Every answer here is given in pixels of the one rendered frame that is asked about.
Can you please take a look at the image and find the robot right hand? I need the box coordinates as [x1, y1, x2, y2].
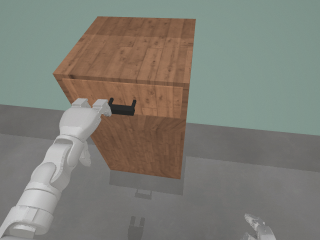
[240, 213, 276, 240]

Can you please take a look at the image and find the drawer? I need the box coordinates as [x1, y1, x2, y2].
[62, 78, 183, 118]

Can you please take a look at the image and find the cabinet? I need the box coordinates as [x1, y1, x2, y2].
[53, 16, 196, 179]

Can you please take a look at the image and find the robot left hand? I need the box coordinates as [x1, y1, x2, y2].
[59, 98, 112, 167]

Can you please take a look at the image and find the left robot forearm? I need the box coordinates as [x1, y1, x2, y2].
[0, 135, 84, 239]

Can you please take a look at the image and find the handle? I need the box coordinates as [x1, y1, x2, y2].
[108, 97, 137, 116]

